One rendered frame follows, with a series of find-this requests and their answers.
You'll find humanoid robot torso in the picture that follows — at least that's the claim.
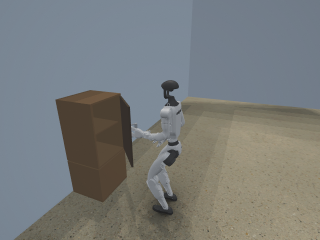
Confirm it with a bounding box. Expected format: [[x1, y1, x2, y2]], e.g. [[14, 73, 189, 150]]
[[163, 103, 182, 159]]

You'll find handle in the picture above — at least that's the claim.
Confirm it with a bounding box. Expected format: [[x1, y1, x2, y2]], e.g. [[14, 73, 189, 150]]
[[131, 123, 138, 138]]

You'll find robot left forearm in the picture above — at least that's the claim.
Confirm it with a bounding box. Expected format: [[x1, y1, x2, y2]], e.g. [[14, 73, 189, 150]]
[[142, 131, 166, 141]]

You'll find robot left upper arm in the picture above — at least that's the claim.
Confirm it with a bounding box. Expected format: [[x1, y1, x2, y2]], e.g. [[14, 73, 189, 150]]
[[160, 107, 172, 140]]

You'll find right robot hand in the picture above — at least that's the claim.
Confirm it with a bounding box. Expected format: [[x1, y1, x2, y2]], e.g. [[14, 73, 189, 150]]
[[153, 140, 166, 147]]

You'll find robot right upper arm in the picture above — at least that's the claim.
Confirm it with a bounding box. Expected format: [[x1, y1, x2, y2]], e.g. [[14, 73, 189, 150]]
[[177, 101, 185, 127]]

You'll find cupboard door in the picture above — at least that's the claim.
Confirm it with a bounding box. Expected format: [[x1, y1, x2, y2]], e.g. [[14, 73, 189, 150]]
[[119, 96, 134, 167]]

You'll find left robot hand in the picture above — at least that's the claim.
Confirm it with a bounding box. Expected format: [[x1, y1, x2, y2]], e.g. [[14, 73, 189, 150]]
[[131, 126, 151, 139]]

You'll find left robot thigh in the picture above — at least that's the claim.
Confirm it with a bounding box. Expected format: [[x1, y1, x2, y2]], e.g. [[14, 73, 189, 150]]
[[147, 151, 176, 184]]

